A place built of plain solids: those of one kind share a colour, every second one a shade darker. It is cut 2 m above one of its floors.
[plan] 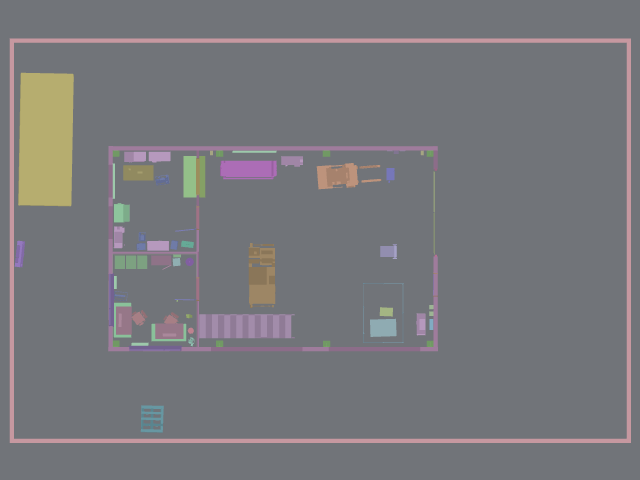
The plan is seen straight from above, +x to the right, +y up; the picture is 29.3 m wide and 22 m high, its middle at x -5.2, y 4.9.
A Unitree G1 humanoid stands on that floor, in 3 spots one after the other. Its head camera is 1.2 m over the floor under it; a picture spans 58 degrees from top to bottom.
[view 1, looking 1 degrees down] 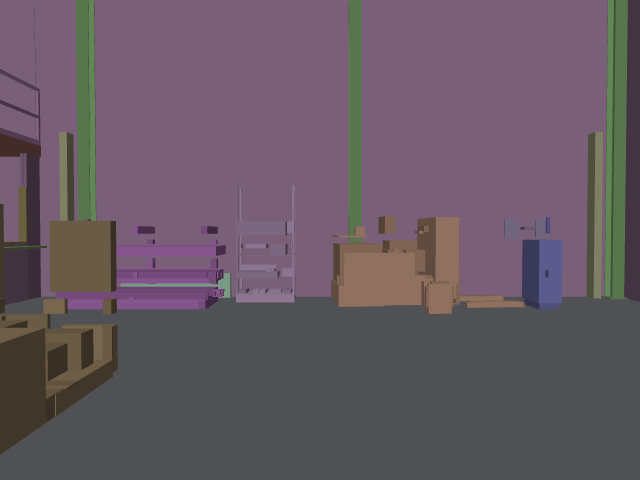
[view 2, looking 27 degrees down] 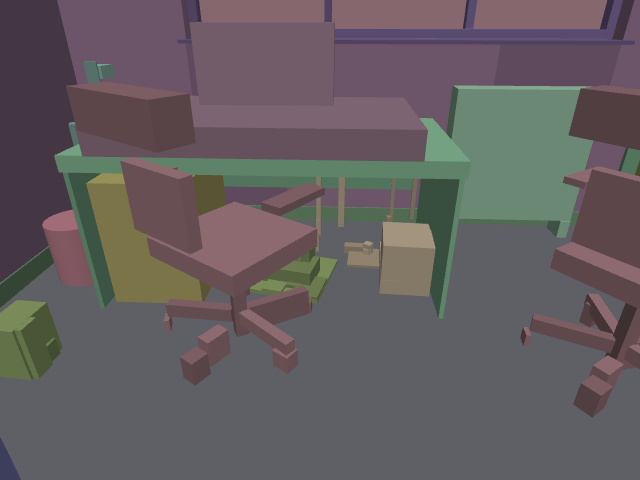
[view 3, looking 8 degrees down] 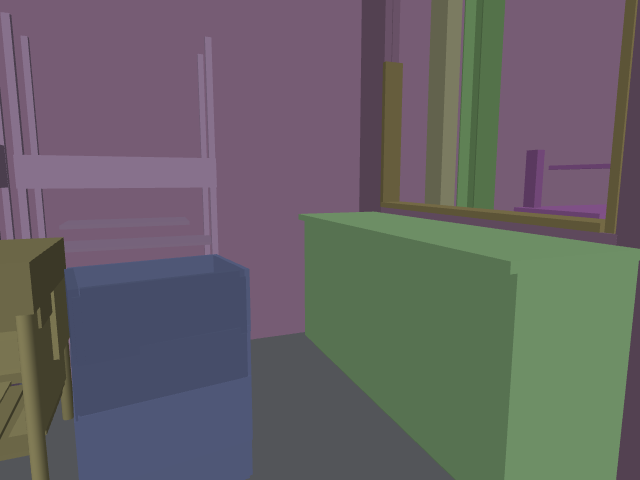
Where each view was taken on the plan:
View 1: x -5.54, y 0.95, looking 90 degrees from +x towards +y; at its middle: wall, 8.05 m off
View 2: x -12.45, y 2.65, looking -87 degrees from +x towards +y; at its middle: ground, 2.64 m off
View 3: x -12.45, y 5.90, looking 68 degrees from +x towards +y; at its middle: hatch_counter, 2.78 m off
